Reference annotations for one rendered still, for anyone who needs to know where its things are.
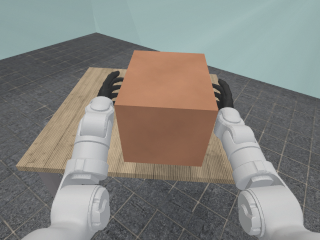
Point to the robot left upper arm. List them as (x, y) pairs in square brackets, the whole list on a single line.
[(78, 212)]

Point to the right robot hand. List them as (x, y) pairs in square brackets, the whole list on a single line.
[(225, 95)]

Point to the robot left forearm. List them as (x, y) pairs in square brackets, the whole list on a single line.
[(88, 163)]

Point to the left robot hand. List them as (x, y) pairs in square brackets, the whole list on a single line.
[(107, 87)]

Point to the table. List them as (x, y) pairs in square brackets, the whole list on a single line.
[(49, 153)]

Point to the carton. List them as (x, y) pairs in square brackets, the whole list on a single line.
[(166, 108)]

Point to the robot right forearm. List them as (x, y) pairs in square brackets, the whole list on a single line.
[(250, 168)]

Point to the robot right upper arm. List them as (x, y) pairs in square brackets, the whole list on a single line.
[(272, 213)]

